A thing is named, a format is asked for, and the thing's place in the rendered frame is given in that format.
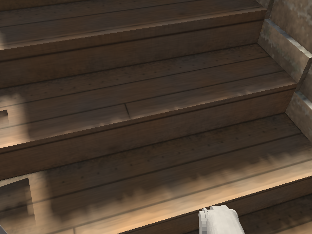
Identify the robot right thigh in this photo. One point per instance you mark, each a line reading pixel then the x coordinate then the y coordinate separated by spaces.
pixel 219 220

